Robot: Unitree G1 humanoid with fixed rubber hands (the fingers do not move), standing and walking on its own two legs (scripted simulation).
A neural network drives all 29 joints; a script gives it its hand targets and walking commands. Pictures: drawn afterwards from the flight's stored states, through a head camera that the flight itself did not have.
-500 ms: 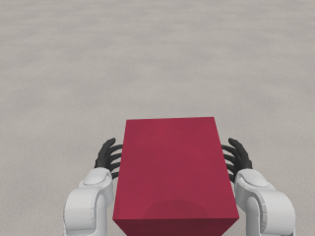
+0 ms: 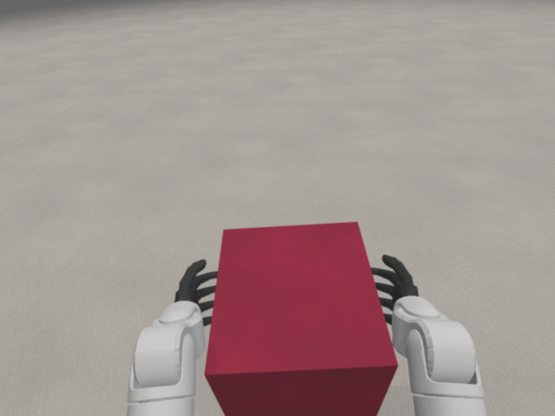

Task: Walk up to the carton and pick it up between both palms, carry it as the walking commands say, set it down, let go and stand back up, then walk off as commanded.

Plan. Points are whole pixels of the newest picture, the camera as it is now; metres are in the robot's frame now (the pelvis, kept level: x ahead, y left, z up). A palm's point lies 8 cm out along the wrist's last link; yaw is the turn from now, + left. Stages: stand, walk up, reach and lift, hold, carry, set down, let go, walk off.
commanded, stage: carry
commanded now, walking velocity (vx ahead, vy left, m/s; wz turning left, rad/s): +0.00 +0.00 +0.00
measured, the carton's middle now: (296, 333) +0.27 +0.01 +0.01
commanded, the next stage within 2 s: none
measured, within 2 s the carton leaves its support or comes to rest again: neither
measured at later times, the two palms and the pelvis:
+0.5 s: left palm (212, 307) +0.25 +0.12 +0.10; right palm (454, 349) +0.19 -0.17 +0.11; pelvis -0.04 +0.02 +0.01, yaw -13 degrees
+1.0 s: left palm (290, 312) +0.25 +0.01 +0.09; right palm out of the picture +0.12 -0.25 +0.11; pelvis -0.06 -0.01 +0.01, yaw -26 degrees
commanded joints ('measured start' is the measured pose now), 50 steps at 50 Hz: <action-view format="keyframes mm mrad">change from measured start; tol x32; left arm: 1 -584 -816 -558 -130 -243 -55 -113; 2 -585 -591 -340 201 -110 -103 -121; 5 -650 -963 -719 -463 -369 -82 -116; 50 -524 -911 -740 -556 -397 128 -50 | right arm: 1 -488 812 473 -173 215 -71 116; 2 -477 613 271 170 65 -116 114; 5 -601 990 658 -535 337 -97 107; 50 -413 884 568 -621 392 86 105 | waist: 1 15 -130 -167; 24 -6 292 -232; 32 13 -303 -183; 50 -9 273 -283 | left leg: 1 -69 13 -95 56 -203 2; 11 132 -1 -97 -94 -120 -22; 15 285 509 -530 -396 -68 184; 23 306 381 -179 -293 328 74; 32 -310 75 -36 427 -493 -152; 40 -24 1 -72 74 -296 -96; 45 499 537 -359 -241 713 140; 50 566 379 -83 -141 875 30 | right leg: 1 76 -143 252 -613 -172 -28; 11 36 -216 329 -425 436 -157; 17 -290 -54 -51 223 -168 -27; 30 180 -157 153 -493 17 -82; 32 86 -396 575 -533 282 -229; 41 68 -210 330 -338 603 -176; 45 -411 -20 -94 202 -293 -7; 50 -342 9 -148 8 -153 -2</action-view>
